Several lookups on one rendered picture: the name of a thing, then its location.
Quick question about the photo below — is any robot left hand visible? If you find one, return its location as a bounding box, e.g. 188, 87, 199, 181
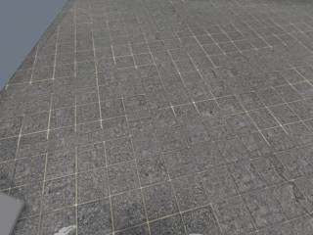
55, 225, 77, 235

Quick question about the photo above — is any fridge door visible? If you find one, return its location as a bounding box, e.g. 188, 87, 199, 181
0, 193, 22, 235

